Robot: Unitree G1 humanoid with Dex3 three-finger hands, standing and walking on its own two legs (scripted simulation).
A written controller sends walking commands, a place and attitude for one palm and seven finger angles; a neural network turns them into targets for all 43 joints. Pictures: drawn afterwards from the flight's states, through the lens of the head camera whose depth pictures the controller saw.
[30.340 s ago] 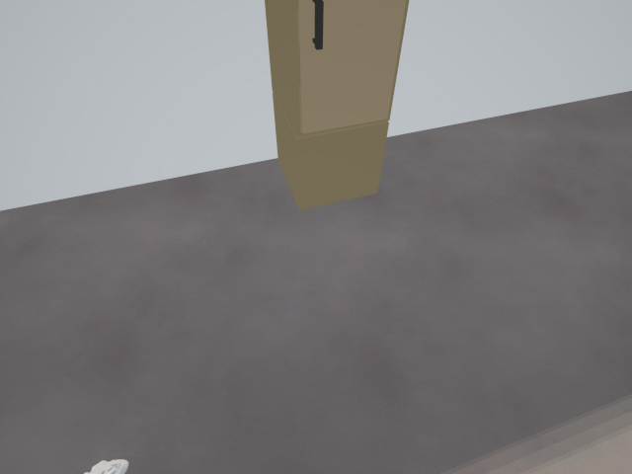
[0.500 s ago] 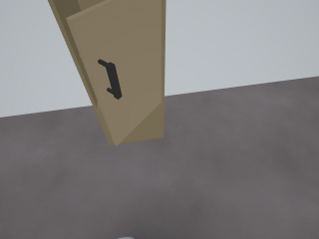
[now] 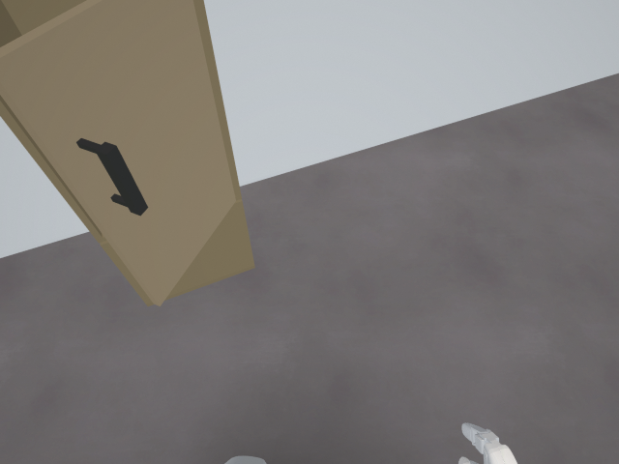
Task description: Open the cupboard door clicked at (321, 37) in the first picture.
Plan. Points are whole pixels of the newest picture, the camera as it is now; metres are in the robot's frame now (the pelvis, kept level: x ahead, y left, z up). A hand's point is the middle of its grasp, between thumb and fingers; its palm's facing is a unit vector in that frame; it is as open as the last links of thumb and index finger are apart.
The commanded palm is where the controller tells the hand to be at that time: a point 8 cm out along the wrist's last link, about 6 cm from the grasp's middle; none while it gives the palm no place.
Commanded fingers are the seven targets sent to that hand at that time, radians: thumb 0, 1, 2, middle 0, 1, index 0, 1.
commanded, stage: walk to a spot facing it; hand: left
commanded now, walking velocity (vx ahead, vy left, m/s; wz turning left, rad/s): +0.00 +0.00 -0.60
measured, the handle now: (113, 178) +0.47 +0.35 +0.05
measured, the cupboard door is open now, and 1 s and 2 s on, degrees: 43 43 43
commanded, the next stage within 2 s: none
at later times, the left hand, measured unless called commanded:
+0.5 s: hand (226, 444) +0.16 +0.14 -0.16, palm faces -0.30 -0.91 -0.28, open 7.4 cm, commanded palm none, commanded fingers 0.00 0.90 0.90 -0.20 -0.30 -0.20 -0.30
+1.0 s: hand (339, 365) +0.29 -0.02 -0.16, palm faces -0.64 -0.74 -0.21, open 7.4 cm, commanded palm none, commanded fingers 0.00 0.90 0.90 -0.20 -0.30 -0.20 -0.30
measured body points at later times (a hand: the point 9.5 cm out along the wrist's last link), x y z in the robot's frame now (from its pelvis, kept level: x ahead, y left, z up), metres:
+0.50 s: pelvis +0.00 -0.03 +0.00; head +0.05 -0.06 +0.44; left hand +0.17 +0.19 -0.14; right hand -0.04 -0.30 -0.16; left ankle +0.02 +0.12 -0.67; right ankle -0.01 -0.13 -0.74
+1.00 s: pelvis +0.07 -0.10 -0.01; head +0.10 -0.13 +0.44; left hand +0.32 +0.02 -0.14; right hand -0.13 -0.25 -0.16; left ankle +0.07 +0.09 -0.74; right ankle +0.04 -0.21 -0.73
